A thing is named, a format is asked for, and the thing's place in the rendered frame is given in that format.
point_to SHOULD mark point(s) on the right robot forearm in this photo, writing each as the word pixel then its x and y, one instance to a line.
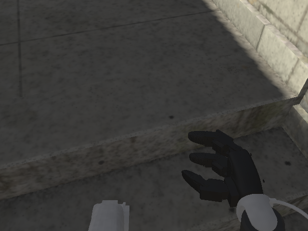
pixel 255 213

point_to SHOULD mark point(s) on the right robot hand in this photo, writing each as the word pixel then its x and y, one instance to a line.
pixel 230 161

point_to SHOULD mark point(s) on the robot left thigh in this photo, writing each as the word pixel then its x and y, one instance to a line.
pixel 110 216

